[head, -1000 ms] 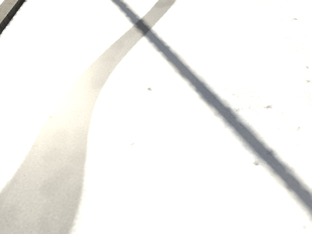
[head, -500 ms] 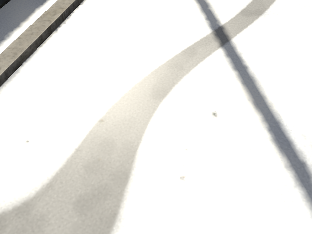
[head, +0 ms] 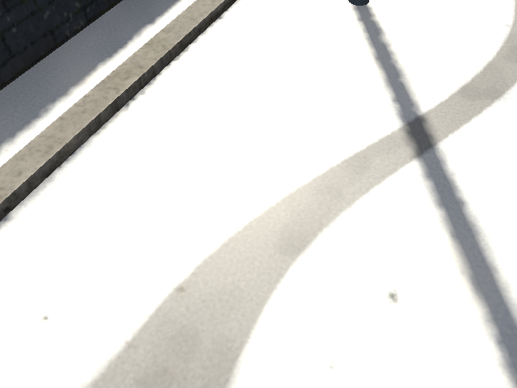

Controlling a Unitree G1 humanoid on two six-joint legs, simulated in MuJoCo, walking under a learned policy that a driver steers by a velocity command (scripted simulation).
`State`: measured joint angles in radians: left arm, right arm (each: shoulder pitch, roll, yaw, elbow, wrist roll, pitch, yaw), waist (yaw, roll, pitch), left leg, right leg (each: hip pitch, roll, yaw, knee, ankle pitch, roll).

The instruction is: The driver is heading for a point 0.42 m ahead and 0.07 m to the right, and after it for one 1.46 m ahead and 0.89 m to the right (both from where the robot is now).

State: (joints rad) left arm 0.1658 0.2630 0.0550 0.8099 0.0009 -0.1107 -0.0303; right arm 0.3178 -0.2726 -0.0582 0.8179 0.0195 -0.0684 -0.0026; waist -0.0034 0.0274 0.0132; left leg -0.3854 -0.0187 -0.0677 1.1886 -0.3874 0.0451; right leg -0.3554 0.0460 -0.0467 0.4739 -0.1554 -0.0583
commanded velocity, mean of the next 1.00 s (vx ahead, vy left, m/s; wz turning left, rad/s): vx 0.50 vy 0.00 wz -0.30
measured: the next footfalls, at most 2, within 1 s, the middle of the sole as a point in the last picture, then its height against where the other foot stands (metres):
left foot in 0.38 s outside the picture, level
right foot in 0.92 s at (332, 341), level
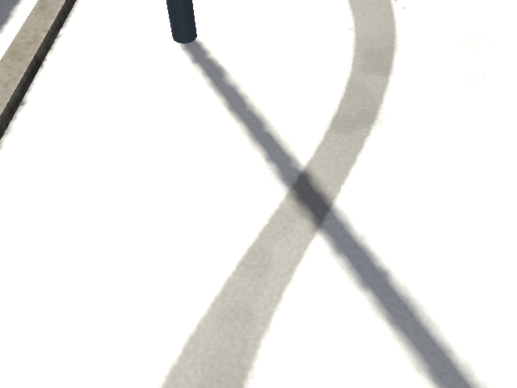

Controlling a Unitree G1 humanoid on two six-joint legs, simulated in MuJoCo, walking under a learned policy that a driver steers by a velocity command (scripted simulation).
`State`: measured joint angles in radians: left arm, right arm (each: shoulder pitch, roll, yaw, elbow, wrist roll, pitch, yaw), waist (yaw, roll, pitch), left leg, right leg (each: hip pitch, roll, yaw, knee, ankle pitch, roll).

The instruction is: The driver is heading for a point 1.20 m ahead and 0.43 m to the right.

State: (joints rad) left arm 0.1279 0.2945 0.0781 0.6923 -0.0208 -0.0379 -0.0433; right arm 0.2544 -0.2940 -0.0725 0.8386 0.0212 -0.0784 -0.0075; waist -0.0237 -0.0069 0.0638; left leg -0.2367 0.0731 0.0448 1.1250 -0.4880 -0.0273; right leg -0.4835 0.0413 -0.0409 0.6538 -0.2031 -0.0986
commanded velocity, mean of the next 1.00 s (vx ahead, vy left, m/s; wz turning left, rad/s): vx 0.50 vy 0.00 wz -0.58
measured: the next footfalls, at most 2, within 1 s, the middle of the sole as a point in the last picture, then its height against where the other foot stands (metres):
left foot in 0.40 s outside the picture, level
right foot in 0.94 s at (367, 329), level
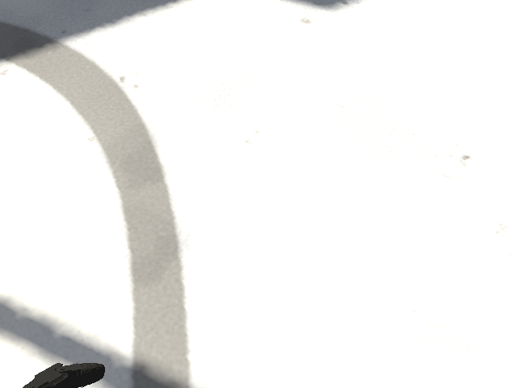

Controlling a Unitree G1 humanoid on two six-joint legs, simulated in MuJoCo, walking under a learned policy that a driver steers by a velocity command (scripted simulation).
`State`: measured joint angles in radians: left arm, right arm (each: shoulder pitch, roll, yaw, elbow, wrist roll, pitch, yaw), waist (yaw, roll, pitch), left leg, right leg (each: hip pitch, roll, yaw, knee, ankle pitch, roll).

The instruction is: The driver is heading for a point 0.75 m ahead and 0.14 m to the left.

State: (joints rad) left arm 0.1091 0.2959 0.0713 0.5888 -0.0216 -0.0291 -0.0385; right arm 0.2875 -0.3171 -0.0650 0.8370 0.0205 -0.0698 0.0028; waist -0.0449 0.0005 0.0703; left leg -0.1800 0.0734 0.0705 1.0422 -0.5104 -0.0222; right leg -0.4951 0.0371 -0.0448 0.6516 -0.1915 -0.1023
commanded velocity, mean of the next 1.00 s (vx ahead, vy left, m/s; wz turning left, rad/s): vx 0.49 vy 0.00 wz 0.26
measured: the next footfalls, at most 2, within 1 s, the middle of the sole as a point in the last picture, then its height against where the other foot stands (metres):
left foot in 0.48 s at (210, 378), level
right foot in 0.94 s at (264, 264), level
